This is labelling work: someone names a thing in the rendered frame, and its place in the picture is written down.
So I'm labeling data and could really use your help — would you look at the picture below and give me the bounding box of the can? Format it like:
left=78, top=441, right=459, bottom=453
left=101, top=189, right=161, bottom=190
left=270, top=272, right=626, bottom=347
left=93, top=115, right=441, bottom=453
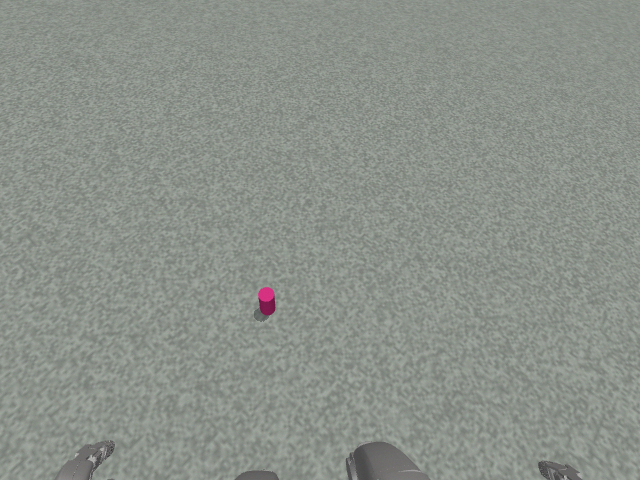
left=258, top=287, right=275, bottom=315

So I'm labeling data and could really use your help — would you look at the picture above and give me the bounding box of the right robot hand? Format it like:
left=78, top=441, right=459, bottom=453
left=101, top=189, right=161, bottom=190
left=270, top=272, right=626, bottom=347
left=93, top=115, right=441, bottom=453
left=538, top=461, right=582, bottom=480

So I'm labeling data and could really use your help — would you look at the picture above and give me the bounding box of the left robot hand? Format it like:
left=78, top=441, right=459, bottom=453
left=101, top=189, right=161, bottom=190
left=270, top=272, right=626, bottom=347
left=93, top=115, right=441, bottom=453
left=55, top=440, right=115, bottom=480

